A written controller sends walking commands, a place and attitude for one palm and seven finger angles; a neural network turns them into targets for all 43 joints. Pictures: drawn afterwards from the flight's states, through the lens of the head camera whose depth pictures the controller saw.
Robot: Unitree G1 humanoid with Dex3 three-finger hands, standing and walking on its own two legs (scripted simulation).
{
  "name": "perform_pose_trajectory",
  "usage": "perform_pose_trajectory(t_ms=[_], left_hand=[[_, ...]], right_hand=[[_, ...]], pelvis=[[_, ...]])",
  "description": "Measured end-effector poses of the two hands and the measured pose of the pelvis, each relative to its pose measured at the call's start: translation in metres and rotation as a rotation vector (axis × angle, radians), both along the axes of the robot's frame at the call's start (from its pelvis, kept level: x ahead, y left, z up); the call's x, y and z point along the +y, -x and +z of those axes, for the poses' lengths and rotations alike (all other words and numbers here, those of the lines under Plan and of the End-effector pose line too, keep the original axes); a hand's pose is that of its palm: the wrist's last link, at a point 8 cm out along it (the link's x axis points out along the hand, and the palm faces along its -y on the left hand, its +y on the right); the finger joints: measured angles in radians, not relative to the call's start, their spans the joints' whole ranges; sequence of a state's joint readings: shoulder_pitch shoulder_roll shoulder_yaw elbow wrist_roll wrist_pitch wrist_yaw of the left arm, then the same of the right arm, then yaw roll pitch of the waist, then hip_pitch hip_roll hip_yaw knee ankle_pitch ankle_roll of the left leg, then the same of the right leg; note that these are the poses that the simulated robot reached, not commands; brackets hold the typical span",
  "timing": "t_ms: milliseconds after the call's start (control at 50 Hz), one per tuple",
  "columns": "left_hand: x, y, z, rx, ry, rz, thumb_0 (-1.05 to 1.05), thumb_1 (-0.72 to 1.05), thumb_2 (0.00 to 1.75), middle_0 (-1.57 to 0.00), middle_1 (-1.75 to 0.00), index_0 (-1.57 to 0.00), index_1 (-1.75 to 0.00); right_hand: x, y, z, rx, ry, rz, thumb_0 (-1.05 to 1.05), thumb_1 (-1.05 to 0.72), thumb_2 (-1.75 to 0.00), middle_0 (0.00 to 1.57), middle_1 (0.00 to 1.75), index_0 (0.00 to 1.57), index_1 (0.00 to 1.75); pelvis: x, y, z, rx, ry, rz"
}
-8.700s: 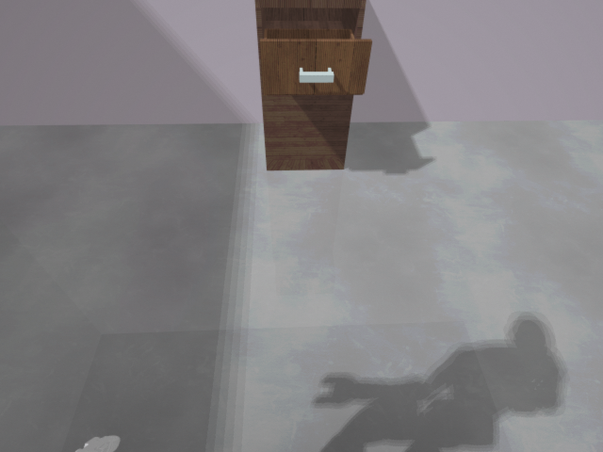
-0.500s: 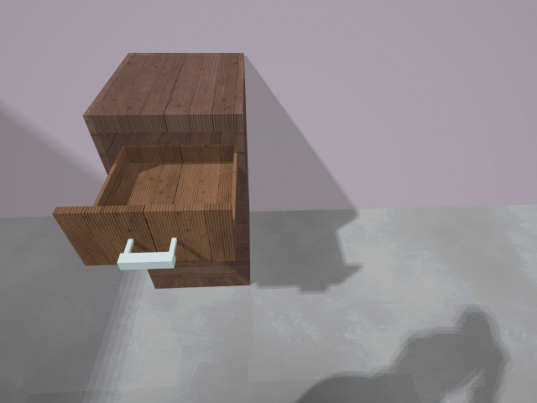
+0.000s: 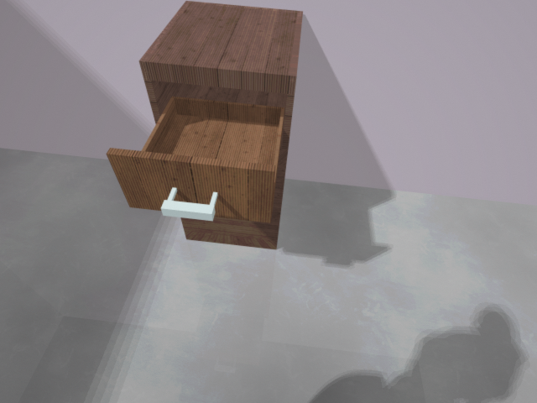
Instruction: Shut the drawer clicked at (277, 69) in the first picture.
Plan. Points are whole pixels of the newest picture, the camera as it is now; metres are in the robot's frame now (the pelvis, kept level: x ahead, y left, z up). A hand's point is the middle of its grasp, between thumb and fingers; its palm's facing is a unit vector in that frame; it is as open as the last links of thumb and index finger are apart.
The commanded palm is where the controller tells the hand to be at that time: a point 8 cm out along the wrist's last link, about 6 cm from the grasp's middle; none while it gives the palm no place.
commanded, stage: come to a stop and stand still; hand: left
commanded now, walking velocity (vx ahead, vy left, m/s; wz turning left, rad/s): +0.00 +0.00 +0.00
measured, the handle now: (191, 202) +0.51 +0.24 -0.09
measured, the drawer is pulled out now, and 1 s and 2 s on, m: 0.30 0.30 0.30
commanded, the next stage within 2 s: look again from close up in 1.26 s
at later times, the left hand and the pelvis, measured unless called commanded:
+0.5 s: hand out of the picture +0.08 +0.18 -0.17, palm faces +0.02 -0.98 -0.22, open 7.3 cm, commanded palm none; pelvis +0.03 +0.01 +0.00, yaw -1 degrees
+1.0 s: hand out of the picture -0.01 +0.15 -0.18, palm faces +0.04 -0.99 -0.16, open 7.3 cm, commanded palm none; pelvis +0.01 -0.01 +0.00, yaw -1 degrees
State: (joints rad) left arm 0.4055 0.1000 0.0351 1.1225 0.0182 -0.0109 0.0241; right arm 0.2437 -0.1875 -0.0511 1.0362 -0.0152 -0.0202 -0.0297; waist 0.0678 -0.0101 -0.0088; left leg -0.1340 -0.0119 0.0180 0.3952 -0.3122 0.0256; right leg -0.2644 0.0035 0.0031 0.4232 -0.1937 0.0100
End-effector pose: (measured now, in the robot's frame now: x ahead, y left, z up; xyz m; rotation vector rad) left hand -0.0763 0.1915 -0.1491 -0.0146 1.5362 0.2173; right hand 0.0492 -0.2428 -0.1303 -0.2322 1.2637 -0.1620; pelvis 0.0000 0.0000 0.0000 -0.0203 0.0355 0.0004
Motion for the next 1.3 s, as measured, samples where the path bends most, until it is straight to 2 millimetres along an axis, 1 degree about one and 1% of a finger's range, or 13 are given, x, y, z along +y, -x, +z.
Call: perform_pose_trajectory(t_ms=[60, 100, 180, 260, 360, 480, 560, 640, 840, 940, 1040, 1160, 1300], left_hand=[[0.011, -0.009, -0.003, 0.009, 0.007, -0.025, 0.00, 0.91, 0.90, -0.20, -0.30, -0.20, -0.30], [0.019, -0.021, -0.003, 0.008, 0.001, -0.048, 0.00, 0.91, 0.90, -0.20, -0.30, -0.20, -0.30], [0.035, -0.054, -0.003, -0.040, -0.033, -0.079, 0.00, 0.91, 0.90, -0.20, -0.30, -0.20, -0.30], [0.046, -0.093, -0.003, -0.108, -0.077, -0.111, 0.00, 0.91, 0.90, -0.20, -0.30, -0.20, -0.30], [0.046, -0.129, 0.006, -0.170, -0.111, -0.151, 0.00, 0.92, 0.90, -0.20, -0.30, -0.20, -0.30], [0.039, -0.147, 0.009, -0.197, -0.112, -0.164, 0.00, 0.92, 0.90, -0.20, -0.30, -0.20, -0.30], [0.036, -0.147, 0.008, -0.202, -0.109, -0.156, 0.00, 0.93, 0.90, -0.20, -0.30, -0.20, -0.30], [0.034, -0.138, 0.007, -0.191, -0.107, -0.146, 0.00, 0.94, 0.90, -0.20, -0.30, -0.20, -0.30], [0.023, -0.094, 0.004, -0.110, -0.078, -0.128, 0.00, 0.93, 0.90, -0.20, -0.30, -0.20, -0.30], [0.012, -0.072, 0.003, -0.069, -0.051, -0.119, 0.00, 0.92, 0.90, -0.20, -0.30, -0.20, -0.30], [0.003, -0.057, 0.003, -0.044, -0.030, -0.111, 0.00, 0.91, 0.90, -0.20, -0.30, -0.20, -0.30], [-0.002, -0.052, 0.003, -0.040, -0.025, -0.110, 0.00, 0.91, 0.90, -0.20, -0.30, -0.20, -0.30], [0.001, -0.059, 0.004, -0.063, -0.037, -0.118, 0.00, 0.91, 0.90, -0.20, -0.30, -0.20, -0.30]], right_hand=[[0.021, 0.008, 0.001, 0.027, -0.012, -0.008, 0.00, -0.91, -0.90, 0.20, 0.30, 0.19, 0.30], [0.027, 0.016, 0.001, 0.046, -0.003, -0.032, 0.00, -0.93, -0.89, 0.20, 0.30, 0.20, 0.30], [0.041, 0.037, -0.006, 0.111, -0.030, -0.056, 0.00, -0.94, -0.89, 0.20, 0.30, 0.20, 0.30], [0.053, 0.057, -0.017, 0.180, -0.078, -0.086, 0.00, -0.93, -0.89, 0.20, 0.30, 0.20, 0.30], [0.061, 0.070, -0.026, 0.233, -0.126, -0.125, 0.00, -0.92, -0.89, 0.20, 0.30, 0.20, 0.30], [0.060, 0.070, -0.023, 0.237, -0.137, -0.132, 0.00, -0.91, -0.89, 0.20, 0.30, 0.20, 0.30], [0.052, 0.067, -0.021, 0.227, -0.123, -0.125, 0.00, -0.91, -0.89, 0.20, 0.30, 0.20, 0.30], [0.043, 0.061, -0.019, 0.209, -0.103, -0.115, 0.00, -0.91, -0.89, 0.20, 0.30, 0.20, 0.30], [0.026, 0.053, -0.016, 0.168, -0.077, -0.090, 0.00, -0.91, -0.89, 0.20, 0.30, 0.20, 0.30], [0.024, 0.056, -0.015, 0.169, -0.079, -0.082, 0.00, -0.91, -0.89, 0.20, 0.30, 0.20, 0.30], [0.025, 0.064, -0.015, 0.184, -0.086, -0.080, 0.00, -0.91, -0.89, 0.20, 0.30, 0.20, 0.30], [0.028, 0.075, -0.015, 0.205, -0.096, -0.088, 0.00, -0.91, -0.89, 0.20, 0.30, 0.20, 0.30], [0.029, 0.084, -0.014, 0.219, -0.101, -0.100, 0.00, -0.91, -0.89, 0.20, 0.30, 0.20, 0.30]], pelvis=[[0.007, -0.004, 0.002, -0.012, -0.013, -0.002], [0.011, -0.008, 0.003, -0.021, -0.012, -0.002], [0.016, -0.014, 0.002, -0.036, -0.020, -0.001], [0.014, -0.020, -0.003, -0.044, -0.041, -0.009], [0.012, -0.026, -0.003, -0.044, -0.017, -0.013], [0.008, -0.029, -0.001, -0.035, -0.017, -0.013], [0.004, -0.030, 0.000, -0.037, -0.015, -0.011], [0.001, -0.029, 0.001, -0.043, -0.015, -0.010], [-0.005, -0.022, 0.002, -0.056, -0.013, -0.010], [-0.007, -0.017, 0.003, -0.057, -0.013, -0.011], [-0.009, -0.013, 0.003, -0.055, -0.014, -0.010], [-0.010, -0.011, 0.003, -0.053, -0.014, -0.009], [-0.011, -0.010, 0.003, -0.052, -0.015, -0.010]])
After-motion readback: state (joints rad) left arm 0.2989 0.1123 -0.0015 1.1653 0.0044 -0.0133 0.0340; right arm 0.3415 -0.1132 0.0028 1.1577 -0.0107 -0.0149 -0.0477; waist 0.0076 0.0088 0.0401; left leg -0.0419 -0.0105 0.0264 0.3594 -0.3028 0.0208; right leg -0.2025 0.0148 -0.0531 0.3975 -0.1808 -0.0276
